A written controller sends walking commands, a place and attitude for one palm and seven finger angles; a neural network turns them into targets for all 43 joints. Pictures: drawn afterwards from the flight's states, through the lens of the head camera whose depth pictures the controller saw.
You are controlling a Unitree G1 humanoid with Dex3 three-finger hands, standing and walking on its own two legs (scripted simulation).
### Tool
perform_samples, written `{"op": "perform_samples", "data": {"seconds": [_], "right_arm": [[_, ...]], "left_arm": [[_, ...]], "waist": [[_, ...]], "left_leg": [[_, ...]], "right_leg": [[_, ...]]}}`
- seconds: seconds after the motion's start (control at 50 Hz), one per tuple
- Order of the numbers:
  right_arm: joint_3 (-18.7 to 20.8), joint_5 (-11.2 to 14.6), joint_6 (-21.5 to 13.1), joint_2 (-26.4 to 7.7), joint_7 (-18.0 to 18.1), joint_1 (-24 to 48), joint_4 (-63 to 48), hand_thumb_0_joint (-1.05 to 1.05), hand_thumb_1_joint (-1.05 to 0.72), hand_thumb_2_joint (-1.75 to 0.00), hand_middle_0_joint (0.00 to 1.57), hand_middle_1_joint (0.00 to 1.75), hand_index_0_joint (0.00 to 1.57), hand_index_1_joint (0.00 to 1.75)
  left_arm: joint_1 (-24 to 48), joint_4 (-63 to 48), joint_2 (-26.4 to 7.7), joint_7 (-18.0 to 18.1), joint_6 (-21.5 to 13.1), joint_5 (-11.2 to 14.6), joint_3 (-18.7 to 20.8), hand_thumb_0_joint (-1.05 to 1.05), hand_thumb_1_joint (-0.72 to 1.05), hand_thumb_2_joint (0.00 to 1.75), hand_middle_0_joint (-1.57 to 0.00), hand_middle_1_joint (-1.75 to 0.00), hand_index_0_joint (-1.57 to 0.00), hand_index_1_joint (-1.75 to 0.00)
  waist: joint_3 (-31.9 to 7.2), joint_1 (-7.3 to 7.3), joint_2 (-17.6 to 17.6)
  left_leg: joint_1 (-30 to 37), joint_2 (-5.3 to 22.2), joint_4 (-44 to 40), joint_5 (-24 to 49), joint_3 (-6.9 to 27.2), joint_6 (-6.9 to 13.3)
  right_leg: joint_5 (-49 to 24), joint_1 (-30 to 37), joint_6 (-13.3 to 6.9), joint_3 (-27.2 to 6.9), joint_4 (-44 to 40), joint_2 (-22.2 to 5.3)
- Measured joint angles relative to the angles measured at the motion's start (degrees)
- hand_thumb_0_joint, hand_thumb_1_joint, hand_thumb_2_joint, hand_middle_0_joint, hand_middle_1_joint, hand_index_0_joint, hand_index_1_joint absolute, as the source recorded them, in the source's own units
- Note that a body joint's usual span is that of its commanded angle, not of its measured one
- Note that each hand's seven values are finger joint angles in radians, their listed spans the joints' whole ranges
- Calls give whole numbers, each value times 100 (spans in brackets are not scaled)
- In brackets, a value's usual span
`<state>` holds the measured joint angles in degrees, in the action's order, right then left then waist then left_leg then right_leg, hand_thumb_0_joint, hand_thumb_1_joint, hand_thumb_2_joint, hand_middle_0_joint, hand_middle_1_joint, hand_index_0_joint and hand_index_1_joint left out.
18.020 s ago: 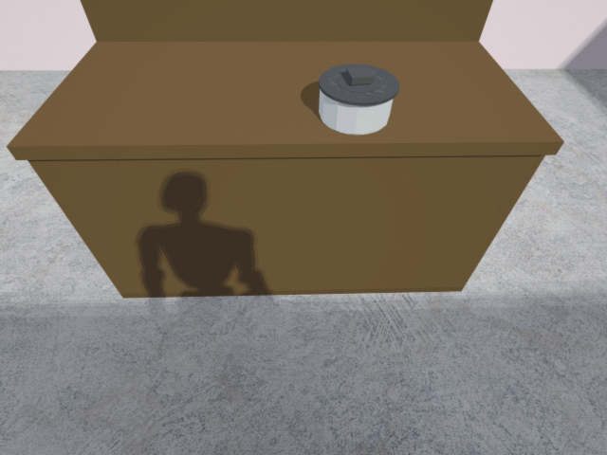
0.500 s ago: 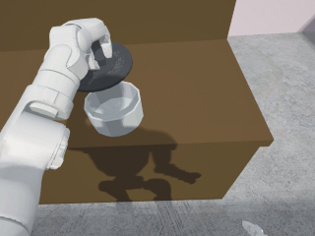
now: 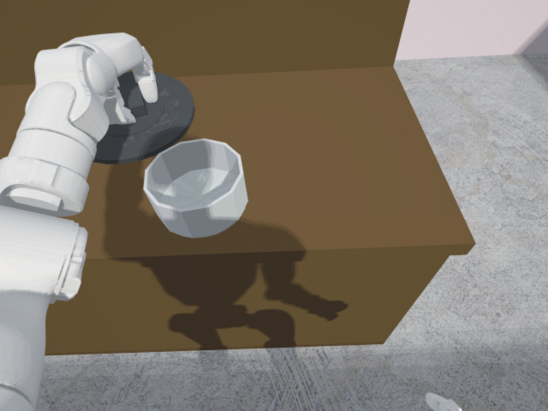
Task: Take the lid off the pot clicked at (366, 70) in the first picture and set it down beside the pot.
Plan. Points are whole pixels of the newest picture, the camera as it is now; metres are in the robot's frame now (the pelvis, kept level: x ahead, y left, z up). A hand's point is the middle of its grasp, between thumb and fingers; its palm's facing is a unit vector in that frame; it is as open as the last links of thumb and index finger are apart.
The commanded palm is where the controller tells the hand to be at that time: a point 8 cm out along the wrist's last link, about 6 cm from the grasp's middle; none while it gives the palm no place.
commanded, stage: move the lid sideways beside the pot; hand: left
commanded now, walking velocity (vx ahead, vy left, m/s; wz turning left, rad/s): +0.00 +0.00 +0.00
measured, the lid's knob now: (124, 102) +0.51 +0.20 +0.20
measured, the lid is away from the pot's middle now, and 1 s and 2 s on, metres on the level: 0.07 0.19 0.23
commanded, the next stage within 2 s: lower the lid onto the table in 1.58 s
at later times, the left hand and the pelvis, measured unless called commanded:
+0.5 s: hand (69, 108) +0.47 +0.26 +0.21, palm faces -0.30 -0.04 -0.95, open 7.5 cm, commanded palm +0.47 +0.27 +0.29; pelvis +0.01 +0.01 +0.00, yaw +1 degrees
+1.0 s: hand (33, 109) +0.47 +0.31 +0.22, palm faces -0.29 -0.06 -0.96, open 7.5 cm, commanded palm +0.47 +0.32 +0.29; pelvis +0.01 +0.02 +0.00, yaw +1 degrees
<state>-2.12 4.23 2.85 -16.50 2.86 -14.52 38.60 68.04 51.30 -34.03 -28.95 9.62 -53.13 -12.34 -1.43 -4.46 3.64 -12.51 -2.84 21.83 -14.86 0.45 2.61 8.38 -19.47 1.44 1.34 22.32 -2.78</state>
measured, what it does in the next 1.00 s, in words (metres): stands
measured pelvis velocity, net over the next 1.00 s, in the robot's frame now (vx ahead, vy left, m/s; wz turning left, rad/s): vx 0.01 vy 0.02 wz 0.02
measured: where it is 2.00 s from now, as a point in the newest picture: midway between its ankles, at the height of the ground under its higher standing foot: outside the picture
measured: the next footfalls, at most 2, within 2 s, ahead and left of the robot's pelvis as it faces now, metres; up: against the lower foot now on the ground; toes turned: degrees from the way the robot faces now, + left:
none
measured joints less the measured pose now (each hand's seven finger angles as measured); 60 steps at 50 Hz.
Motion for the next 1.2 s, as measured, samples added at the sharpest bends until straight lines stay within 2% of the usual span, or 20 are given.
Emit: {"op": "perform_samples", "data": {"seconds": [0.28, 0.42, 0.58, 0.68, 0.76, 1.02, 1.2], "right_arm": [[42, 17, 104, -46, -3, -36, -49, 1, -90, -90, 21, 30, 20, 30], [27, 38, 178, -31, -22, -45, -17, 1, -90, -90, 21, 30, 20, 30], [8, 19, 187, 1, -26, -79, -6, 1, -90, -90, 21, 30, 20, 30], [0, 34, 253, -1, -55, -79, -7, 1, -90, -90, 21, 30, 20, 30], [11, 18, 299, -26, -72, -83, -46, 1, -90, -90, 21, 30, 20, 30], [31, 71, 455, -89, -43, -27, -58, 1, -90, -90, 21, 30, 20, 30], [-15, 98, 495, -82, 44, 18, -14, 1, -90, -90, 21, 30, 20, 30]], "left_arm": [[-195, -127, -475, -94, -309, -28, 225, 1, 14, 91, -52, -85, -72, -97], [-135, -64, -579, -191, -311, -15, 86, 0, 14, 91, -51, -85, -72, -97], [-190, -90, -694, -191, -530, -47, 282, 0, 14, 91, -52, -85, -72, -97], [-125, 69, -787, -202, -537, -82, 345, 0, 14, 91, -51, -85, -72, -97], [-250, -55, -915, -199, -627, -107, 565, 0, 14, 91, -51, -85, -72, -97], [-329, -17, -1262, -283, -751, -107, 683, 0, 14, 91, -51, -85, -72, -97], [-346, 166, -1513, -292, -1004, -142, 786, 0, 14, 91, -51, -85, -73, -97]], "waist": [[2, -18, -68], [24, 11, -77], [12, 1, -60], [7, -20, -58], [15, -38, -39], [49, 11, -69], [77, 31, -101]], "left_leg": [[-49, -16, 57, -40, 37, 47], [-92, -50, 95, -58, 74, 76], [-109, -69, 86, -73, 81, 104], [-129, -66, 90, -92, 72, 115], [-138, -58, 89, -100, 68, 119], [-192, -13, 130, -131, 118, 92], [-220, 33, 171, -153, 144, 68]], "right_leg": [[-39, 50, 39, 38, -121, -17], [-35, 51, 43, 74, -141, -53], [-36, 52, 50, 79, -183, -69], [-33, 38, 63, 70, -200, -65], [-37, 37, 65, 66, -222, -55], [-45, 42, 60, 120, -280, -13], [-61, 57, 54, 150, -322, 31]]}}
